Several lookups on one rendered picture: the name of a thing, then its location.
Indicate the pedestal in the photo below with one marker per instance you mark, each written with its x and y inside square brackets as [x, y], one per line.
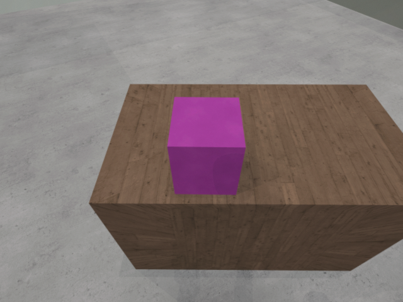
[320, 189]

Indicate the carton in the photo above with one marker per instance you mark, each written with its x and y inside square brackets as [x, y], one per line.
[206, 145]

